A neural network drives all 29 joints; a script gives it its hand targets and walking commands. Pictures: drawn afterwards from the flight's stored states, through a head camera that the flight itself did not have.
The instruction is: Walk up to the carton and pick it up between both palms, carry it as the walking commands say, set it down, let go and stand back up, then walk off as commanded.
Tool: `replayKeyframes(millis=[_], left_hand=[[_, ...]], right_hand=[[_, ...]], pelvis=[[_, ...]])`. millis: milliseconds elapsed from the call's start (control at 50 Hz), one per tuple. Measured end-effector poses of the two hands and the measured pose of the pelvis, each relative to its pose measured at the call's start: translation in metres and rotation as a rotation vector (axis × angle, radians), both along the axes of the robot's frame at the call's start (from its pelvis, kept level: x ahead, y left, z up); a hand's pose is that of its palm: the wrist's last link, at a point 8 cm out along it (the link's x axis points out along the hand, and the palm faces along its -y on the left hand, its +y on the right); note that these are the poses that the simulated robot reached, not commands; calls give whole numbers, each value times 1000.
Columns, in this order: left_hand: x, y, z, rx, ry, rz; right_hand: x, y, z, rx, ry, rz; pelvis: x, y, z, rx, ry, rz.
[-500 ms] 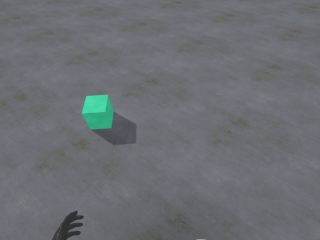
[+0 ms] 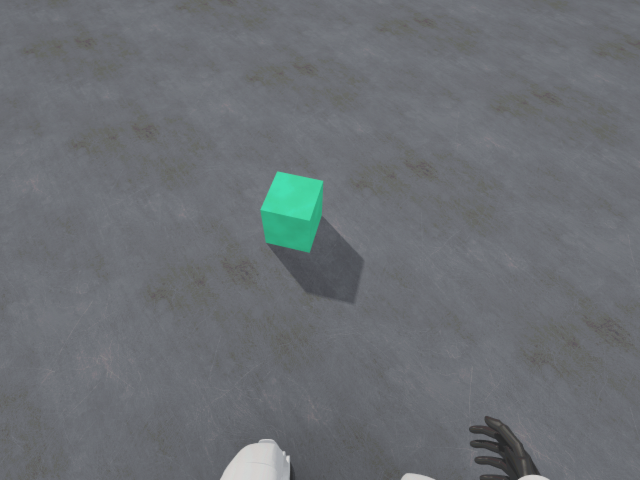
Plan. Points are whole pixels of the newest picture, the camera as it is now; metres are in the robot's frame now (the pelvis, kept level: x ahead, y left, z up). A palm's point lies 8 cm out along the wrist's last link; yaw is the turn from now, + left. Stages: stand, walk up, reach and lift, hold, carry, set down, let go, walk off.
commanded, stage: walk up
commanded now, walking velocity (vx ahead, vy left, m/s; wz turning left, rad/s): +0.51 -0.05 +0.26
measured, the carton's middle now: (293, 212) +0.97 +0.16 -0.65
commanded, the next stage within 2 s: none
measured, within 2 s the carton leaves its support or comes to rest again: neither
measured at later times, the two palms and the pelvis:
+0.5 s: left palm (179, 307) +0.33 +0.25 -0.08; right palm (528, 402) +0.25 -0.28 -0.14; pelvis +0.24 -0.03 +0.02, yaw +5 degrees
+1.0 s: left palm (150, 303) +0.35 +0.32 -0.12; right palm (443, 256) +0.46 -0.17 -0.09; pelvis +0.38 +0.07 +0.02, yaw +6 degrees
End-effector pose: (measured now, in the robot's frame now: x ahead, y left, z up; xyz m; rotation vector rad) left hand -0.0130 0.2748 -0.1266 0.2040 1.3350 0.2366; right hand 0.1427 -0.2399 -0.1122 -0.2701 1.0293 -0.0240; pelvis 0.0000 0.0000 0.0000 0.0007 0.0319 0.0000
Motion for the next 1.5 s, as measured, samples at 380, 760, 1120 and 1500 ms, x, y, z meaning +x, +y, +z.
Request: replayKeyframes(millis=[380,760,1120,1500], left_hand=[[408,-64,54,-28,-497,-237],[237,-18,45,41,88,196],[447,47,7,-108,-86,22],[508,3,26,-18,-163,35]], right_hand=[[-30,-27,-12,10,447,-282],[318,24,7,72,88,61],[270,52,31,-100,251,-156],[315,50,-17,25,331,-126]], pelvis=[[198,-23,8,31,-26,72],[313,10,31,47,-42,99],[402,68,32,-38,-40,101],[436,36,23,8,-59,113]])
